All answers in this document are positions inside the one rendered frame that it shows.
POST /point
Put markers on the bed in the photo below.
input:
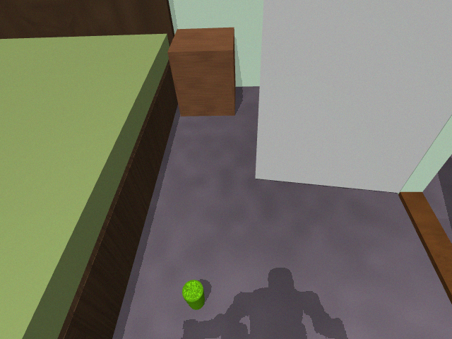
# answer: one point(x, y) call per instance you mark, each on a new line
point(87, 102)

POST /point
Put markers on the cup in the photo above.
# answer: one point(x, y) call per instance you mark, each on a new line
point(193, 293)

